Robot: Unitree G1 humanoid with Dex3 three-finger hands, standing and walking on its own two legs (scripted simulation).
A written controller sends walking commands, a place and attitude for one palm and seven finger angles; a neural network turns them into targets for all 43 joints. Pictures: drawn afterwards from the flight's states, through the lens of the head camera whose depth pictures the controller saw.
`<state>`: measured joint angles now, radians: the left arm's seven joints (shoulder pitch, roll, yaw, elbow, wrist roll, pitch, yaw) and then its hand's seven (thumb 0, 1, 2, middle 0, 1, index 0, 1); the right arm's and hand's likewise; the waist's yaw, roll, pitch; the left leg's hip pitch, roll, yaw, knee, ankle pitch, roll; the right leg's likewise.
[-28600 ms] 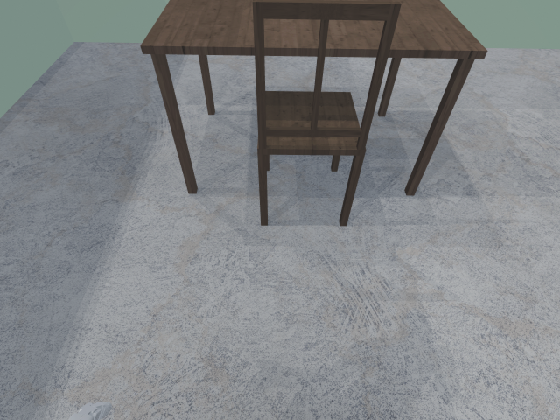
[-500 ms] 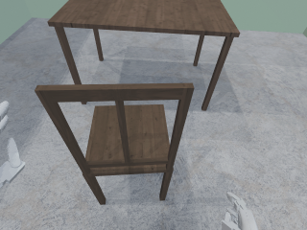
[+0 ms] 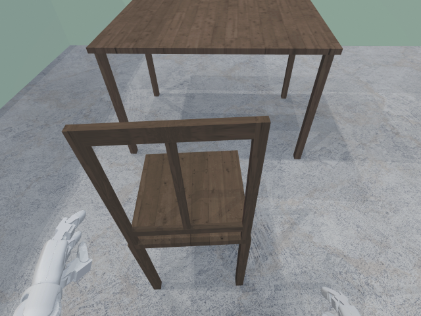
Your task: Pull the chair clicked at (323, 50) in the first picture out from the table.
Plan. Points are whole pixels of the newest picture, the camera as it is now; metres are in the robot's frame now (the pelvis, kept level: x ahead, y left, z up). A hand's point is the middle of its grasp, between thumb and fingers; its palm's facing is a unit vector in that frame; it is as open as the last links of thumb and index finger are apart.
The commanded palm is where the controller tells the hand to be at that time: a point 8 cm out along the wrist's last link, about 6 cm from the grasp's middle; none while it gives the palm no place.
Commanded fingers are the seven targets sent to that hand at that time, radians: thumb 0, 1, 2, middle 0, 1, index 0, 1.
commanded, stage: let the arm hang, fingers relaxed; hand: left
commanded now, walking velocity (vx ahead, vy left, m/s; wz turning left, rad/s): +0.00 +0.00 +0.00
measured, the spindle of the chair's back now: (180, 192) +0.42 +0.11 -0.05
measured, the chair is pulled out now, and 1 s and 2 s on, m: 0.63 0.63 0.63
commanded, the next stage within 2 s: look to check the result in 0.98 s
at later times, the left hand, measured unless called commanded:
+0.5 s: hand out of the picture -0.08 +0.18 -0.17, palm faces +0.04 -0.97 -0.24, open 7.3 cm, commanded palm none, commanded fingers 0.00 0.90 0.90 -0.20 -0.30 -0.20 -0.30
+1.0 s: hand out of the picture -0.01 +0.13 -0.17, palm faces +0.06 -0.98 -0.18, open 7.4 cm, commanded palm none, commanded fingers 0.00 0.90 0.90 -0.20 -0.30 -0.20 -0.30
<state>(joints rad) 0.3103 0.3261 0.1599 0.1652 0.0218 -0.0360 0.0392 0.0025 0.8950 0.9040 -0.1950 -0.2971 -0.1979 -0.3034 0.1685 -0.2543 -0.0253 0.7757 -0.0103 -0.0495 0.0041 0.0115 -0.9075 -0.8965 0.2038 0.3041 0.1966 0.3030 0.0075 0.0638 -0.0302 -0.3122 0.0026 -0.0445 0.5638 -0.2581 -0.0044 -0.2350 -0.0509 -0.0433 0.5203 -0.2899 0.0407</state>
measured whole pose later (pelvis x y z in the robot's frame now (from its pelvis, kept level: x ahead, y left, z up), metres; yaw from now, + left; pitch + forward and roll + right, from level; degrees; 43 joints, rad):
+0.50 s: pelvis -0.02 -0.02 +0.00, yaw +1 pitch -1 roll -1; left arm 0.41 0.20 0.00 1.06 0.01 0.04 0.02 0.00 0.92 0.90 -0.19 -0.30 -0.20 -0.30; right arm 0.40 -0.16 -0.01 1.05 -0.01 0.02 -0.02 0.01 -0.91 -0.90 0.20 0.30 0.19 0.30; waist 0.01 0.02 0.05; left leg -0.29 0.02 -0.07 0.53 -0.22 -0.02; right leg -0.22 -0.03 -0.07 0.51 -0.27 0.01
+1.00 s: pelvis -0.01 -0.03 +0.00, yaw +1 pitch -1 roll +0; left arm 0.32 0.13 0.00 1.04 0.01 0.02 0.03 0.01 0.91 0.90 -0.20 -0.30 -0.20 -0.30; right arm 0.34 -0.12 -0.01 1.06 -0.01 0.00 -0.03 0.01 -0.92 -0.90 0.20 0.30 0.19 0.30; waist 0.00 0.01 0.05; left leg -0.27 0.03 -0.08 0.52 -0.23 -0.04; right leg -0.21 -0.02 -0.07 0.52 -0.29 -0.01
